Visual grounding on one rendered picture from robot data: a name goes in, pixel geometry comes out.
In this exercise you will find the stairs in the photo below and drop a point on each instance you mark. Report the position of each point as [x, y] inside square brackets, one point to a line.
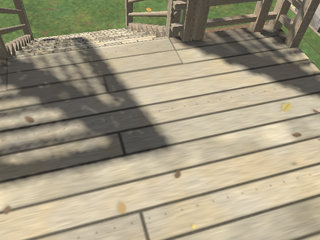
[83, 41]

